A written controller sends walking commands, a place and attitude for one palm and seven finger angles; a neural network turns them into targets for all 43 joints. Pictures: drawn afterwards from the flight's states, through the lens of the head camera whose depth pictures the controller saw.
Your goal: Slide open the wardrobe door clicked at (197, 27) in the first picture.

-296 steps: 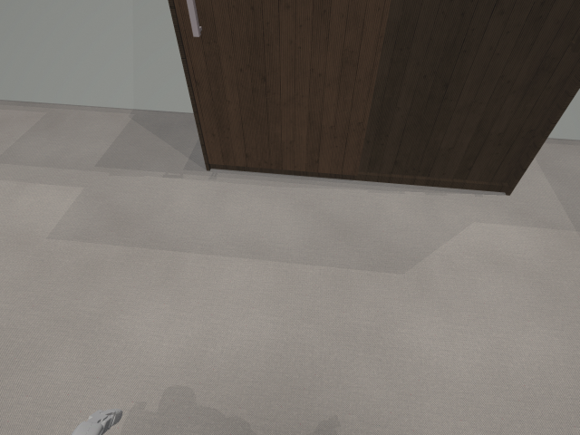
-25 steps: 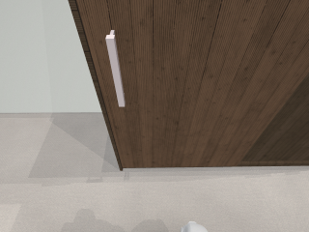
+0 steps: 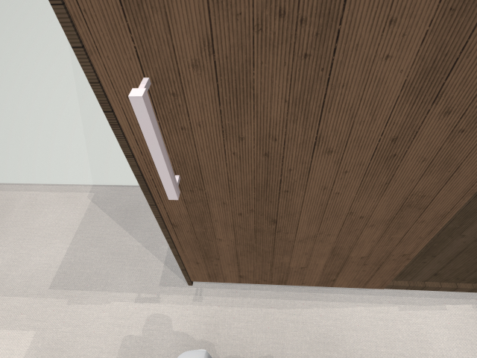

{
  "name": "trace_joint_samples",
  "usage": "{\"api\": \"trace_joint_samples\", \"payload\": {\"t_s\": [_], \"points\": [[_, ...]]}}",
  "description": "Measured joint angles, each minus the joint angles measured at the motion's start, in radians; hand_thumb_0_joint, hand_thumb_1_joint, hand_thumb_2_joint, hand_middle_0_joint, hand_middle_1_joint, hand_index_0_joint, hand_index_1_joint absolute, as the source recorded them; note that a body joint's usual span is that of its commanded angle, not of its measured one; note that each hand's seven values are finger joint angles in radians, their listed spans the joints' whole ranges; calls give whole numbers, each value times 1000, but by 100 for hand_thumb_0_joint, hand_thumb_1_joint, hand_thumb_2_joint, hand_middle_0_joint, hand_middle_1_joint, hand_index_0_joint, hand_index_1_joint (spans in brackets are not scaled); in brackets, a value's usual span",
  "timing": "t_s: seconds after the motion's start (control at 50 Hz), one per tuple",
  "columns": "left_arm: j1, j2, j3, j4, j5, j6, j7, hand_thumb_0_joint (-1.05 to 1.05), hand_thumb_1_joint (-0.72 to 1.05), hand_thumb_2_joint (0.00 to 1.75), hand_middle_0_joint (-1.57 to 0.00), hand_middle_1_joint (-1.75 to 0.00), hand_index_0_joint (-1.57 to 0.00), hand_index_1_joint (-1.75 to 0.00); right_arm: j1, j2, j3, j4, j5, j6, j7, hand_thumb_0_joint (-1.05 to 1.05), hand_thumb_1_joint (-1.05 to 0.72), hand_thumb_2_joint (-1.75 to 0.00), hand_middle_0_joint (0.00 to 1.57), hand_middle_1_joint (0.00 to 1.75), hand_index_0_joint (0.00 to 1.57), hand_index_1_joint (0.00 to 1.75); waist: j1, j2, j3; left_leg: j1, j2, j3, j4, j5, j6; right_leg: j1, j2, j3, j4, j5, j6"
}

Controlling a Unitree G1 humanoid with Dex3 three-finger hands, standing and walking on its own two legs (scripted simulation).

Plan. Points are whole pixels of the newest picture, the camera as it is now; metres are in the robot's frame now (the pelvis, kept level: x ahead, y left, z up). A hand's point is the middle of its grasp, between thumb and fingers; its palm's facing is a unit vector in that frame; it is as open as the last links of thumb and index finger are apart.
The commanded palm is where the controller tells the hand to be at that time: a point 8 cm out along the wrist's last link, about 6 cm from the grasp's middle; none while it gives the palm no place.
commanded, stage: come to a stop and stand still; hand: left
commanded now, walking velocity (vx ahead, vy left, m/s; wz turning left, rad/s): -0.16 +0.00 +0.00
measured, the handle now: (161, 146) +0.47 +0.20 +0.08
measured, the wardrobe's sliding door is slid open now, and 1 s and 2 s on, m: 0.00 0.00 0.00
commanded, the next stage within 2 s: look again from close up in 1.28 s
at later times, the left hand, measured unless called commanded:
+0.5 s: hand out of the picture -0.01 +0.22 -0.18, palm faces +0.02 -0.97 -0.23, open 7.4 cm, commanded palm none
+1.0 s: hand out of the picture -0.10 +0.19 -0.18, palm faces +0.11 -0.98 -0.18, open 7.4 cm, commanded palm none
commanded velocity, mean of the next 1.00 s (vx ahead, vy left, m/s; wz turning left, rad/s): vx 0.05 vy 0.00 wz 0.00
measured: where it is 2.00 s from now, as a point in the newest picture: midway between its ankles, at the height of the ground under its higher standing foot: outside the picture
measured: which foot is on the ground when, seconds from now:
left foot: up 0.00-0.12, down 0.14-0.58, up 0.60-0.94, down 0.96-1.00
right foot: down 0.00-0.16, up 0.18-0.54, down 0.56-1.00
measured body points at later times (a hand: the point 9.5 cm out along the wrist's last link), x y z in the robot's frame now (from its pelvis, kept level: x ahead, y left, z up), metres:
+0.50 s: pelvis -0.05 +0.02 +0.00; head -0.03 +0.02 +0.45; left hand -0.01 +0.27 -0.16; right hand +0.01 -0.22 -0.15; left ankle +0.03 +0.14 -0.74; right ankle -0.09 -0.12 -0.71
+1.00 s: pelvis -0.05 +0.03 -0.01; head -0.03 +0.03 +0.44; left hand -0.11 +0.24 -0.17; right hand -0.04 -0.21 -0.16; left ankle -0.06 +0.15 -0.74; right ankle -0.09 -0.12 -0.74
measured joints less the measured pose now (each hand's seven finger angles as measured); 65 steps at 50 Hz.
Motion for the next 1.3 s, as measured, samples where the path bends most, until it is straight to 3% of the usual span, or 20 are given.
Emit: {"api": "trace_joint_samples", "payload": {"t_s": [0.08,0.12,0.14,0.16,0.2,0.24,0.3,0.36,0.44,0.52,0.56,0.64,0.72,0.84,0.9,0.94,0.96,1.04,1.14,1.3], "points": [[17,0,6,-2,5,21,3,0,91,90,-20,-30,-21,-30,-38,1,0,-22,1,13,1,0,-91,-90,20,30,20,30,22,-20,19,44,-24,5,-60,-19,7,-10,-17,-2,47,-29,15],[23,8,9,-1,4,29,4,0,91,90,-20,-30,-21,-30,-47,7,1,-30,2,11,1,0,-91,-90,20,30,20,30,25,-34,28,90,-28,14,-146,41,13,-22,-26,-5,79,-45,28],[28,12,10,-1,2,34,5,0,91,90,-20,-30,-21,-30,-48,9,3,-35,1,7,2,0,-91,-90,20,30,20,30,25,-37,29,122,-24,18,-210,111,20,-31,-27,-8,102,-57,36],[28,19,11,0,-1,40,5,0,91,90,-20,-30,-21,-30,-48,14,4,-35,-1,0,1,0,-91,-90,20,30,20,30,24,-47,33,137,-29,23,-237,102,48,-42,-34,-9,128,-70,44],[19,37,12,-3,-7,51,10,0,91,90,-20,-30,-21,-30,-51,33,13,-36,-4,-7,-2,0,-91,-90,20,30,20,30,32,-79,51,140,-43,37,-234,82,89,-74,-37,37,218,-176,68],[13,48,15,-6,-8,60,12,0,91,90,-20,-30,-21,-30,-51,48,24,-36,-6,-11,-10,0,-91,-90,20,30,20,30,32,-89,59,146,-43,45,-253,92,105,-117,-17,96,349,-260,82],[3,58,21,-10,-6,66,6,0,91,90,-20,-30,-20,-30,-46,62,29,-34,-5,-12,-22,0,-91,-90,20,30,20,30,19,-82,57,145,-37,45,-292,129,110,-161,2,153,495,-258,95],[0,70,27,-15,-4,69,-2,0,91,90,-20,-30,-20,-30,-41,61,25,-31,-6,-13,-24,0,-92,-90,20,30,21,30,6,-81,45,141,-30,55,-323,159,109,-169,-2,181,537,-238,107],[-12,77,29,-14,-2,79,-9,0,91,90,-20,-30,-20,-30,-16,50,16,-19,-13,-12,-17,0,-92,-90,21,30,21,30,-19,-66,23,132,-14,58,-344,189,99,-116,-19,172,435,-248,111],[-28,68,19,-13,-4,66,-13,0,91,90,-20,-30,-20,-30,29,31,5,6,-18,-6,-7,0,-91,-90,21,30,21,30,-45,-43,0,114,-4,48,-349,216,80,-14,-24,147,212,-212,97],[-23,63,14,-16,-3,47,-13,0,91,90,-20,-30,-20,-30,59,25,0,24,-15,2,-2,0,-91,-90,20,30,21,30,-45,-45,-16,99,-10,48,-331,210,65,51,-27,137,57,-134,85],[20,17,-3,-9,0,34,-12,0,91,90,-20,-30,-20,-30,127,3,-8,62,-13,36,11,0,-91,-90,20,30,20,30,-36,-14,-53,61,-17,10,-184,0,40,77,-18,126,7,-58,63],[64,-7,-8,6,-2,24,-12,0,91,90,-20,-30,-20,-30,167,-4,-12,71,-16,28,24,1,-91,-90,20,30,20,30,-31,-24,-65,29,-23,3,-21,33,35,97,-26,140,-69,-14,60],[84,-31,-9,11,1,2,-12,1,90,90,-20,-30,-21,-30,193,-11,-12,70,-15,19,26,1,-91,-90,20,30,20,30,-19,-10,-27,37,-12,5,6,32,17,87,-31,112,-82,-7,69],[95,-30,-5,21,5,2,-8,0,90,90,-20,-30,-21,-30,174,-6,-5,67,-9,15,20,1,-91,-90,20,30,20,30,0,-20,-10,86,-14,13,-104,2,16,70,-43,111,-54,-22,81],[101,-25,-3,34,2,9,-6,0,90,90,-20,-30,-21,-30,156,-1,2,59,-5,-1,14,1,-91,-90,20,30,20,30,6,-27,-3,147,-16,16,-242,70,18,52,-48,112,-14,-46,95],[106,-24,-3,39,-2,13,-5,0,90,90,-20,-30,-21,-30,150,-2,7,53,-3,-14,11,1,-91,-90,20,30,20,30,6,-19,-3,179,-9,11,-303,125,30,38,-41,108,18,-64,103],[93,8,-1,68,-8,37,3,1,90,90,-20,-30,-21,-30,102,42,23,57,-5,-32,-5,1,-91,-90,20,30,20,30,15,-73,4,193,-35,32,-284,52,70,26,-71,127,75,-104,111],[58,20,-11,83,-11,35,3,1,90,90,-20,-30,-20,-30,56,40,28,65,1,-39,-26,1,-95,-90,20,30,20,30,12,-76,4,224,-42,43,-308,57,76,65,-77,135,27,-84,137],[-4,28,-21,68,-9,24,3,0,91,90,-20,-30,-20,-30,33,35,30,69,4,-43,-20,1,-94,-90,20,30,20,30,-12,-66,0,249,-42,47,-340,74,77,93,-74,136,-16,-58,138]]}}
